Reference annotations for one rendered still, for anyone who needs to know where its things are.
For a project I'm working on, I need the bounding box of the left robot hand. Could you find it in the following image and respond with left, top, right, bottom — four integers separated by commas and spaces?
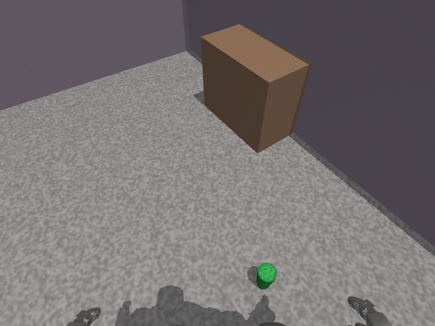
67, 308, 101, 326

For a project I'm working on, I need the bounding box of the right robot hand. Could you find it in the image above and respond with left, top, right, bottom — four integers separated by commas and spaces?
348, 296, 392, 326

